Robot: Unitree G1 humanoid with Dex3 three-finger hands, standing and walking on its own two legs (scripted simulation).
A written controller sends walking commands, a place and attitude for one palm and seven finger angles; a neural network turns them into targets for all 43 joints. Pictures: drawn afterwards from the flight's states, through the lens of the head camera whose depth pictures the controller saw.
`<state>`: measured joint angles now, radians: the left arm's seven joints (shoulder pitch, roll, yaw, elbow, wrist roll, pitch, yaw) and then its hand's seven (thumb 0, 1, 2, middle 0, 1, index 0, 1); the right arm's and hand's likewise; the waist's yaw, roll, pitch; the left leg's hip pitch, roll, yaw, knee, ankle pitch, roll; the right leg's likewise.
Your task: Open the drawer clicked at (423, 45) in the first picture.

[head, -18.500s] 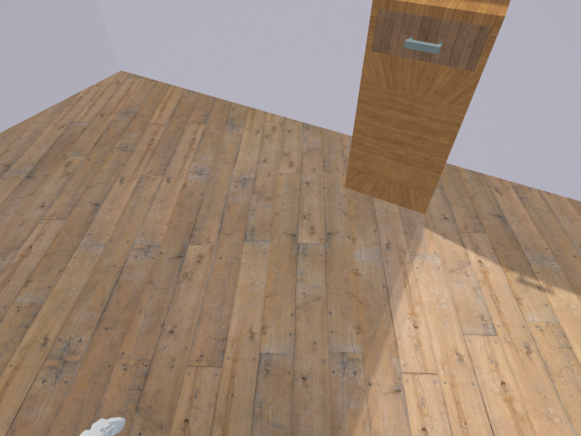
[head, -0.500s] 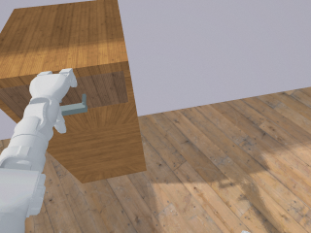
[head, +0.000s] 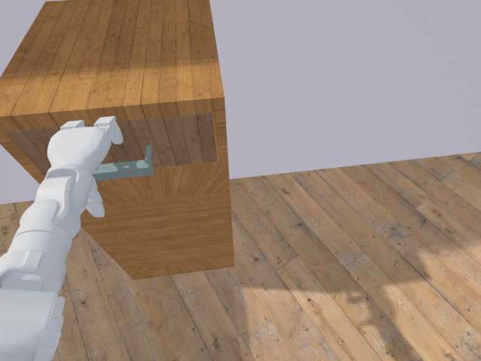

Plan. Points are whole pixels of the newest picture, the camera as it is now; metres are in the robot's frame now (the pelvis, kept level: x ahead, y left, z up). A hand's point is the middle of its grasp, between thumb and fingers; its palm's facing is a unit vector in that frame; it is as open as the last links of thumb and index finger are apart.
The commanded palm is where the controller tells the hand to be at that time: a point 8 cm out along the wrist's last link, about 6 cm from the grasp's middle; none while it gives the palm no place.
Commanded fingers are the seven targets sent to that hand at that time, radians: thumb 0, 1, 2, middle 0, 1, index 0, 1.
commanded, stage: lower the fingers behind the handle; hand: left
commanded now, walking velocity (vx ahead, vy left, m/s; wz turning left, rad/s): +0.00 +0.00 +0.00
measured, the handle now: (122, 161) +0.48 +0.25 +0.02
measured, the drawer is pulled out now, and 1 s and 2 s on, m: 0.00 0.00 0.00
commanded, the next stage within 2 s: lift the fingers back up to retry in 1.66 s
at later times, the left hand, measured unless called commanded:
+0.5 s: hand (101, 181) +0.42 +0.26 +0.04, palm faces -0.06 -0.03 -1.00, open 13.8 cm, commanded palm +0.40 +0.26 +0.11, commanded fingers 0.00 -0.50 0.30 -0.30 -1.20 -0.30 -1.20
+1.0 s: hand (106, 179) +0.42 +0.26 +0.04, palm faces -0.06 +0.02 -1.00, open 13.8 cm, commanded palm +0.41 +0.25 +0.07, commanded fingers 0.00 -0.50 0.30 -0.30 -1.20 -0.30 -1.20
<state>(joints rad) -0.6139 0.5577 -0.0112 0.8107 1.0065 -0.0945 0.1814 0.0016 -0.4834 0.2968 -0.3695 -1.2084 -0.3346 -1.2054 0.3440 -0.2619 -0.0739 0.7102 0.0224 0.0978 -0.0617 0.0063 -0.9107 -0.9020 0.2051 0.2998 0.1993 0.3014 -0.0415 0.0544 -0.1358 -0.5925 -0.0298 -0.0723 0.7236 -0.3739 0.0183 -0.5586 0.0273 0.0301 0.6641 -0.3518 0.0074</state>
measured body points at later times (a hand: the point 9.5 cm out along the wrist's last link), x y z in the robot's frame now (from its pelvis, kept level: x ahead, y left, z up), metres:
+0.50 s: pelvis +0.00 +0.00 +0.00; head +0.06 -0.01 +0.45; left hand +0.41 +0.26 +0.09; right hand +0.09 -0.27 -0.13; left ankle -0.02 +0.11 -0.72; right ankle -0.02 -0.13 -0.72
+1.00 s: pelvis -0.01 -0.01 -0.01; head +0.05 -0.02 +0.44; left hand +0.42 +0.26 +0.09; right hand +0.03 -0.28 -0.14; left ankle -0.02 +0.11 -0.72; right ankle -0.02 -0.13 -0.72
